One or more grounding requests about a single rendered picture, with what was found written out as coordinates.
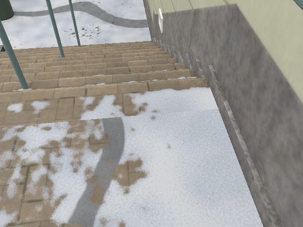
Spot stairs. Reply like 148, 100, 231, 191
0, 41, 197, 93

